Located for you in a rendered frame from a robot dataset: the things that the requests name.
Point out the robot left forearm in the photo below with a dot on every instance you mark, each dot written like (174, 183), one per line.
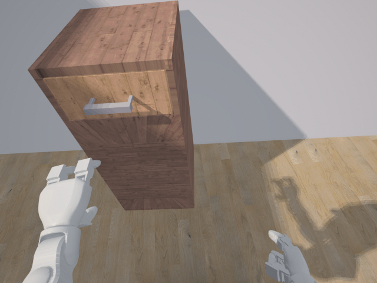
(56, 255)

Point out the drawer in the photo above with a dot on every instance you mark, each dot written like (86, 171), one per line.
(150, 90)

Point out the handle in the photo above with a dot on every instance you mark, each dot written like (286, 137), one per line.
(108, 108)

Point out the robot left hand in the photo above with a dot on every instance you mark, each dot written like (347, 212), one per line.
(64, 202)

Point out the cabinet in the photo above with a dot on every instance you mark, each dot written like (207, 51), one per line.
(146, 161)

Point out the robot right hand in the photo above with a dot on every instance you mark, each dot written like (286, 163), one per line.
(282, 267)

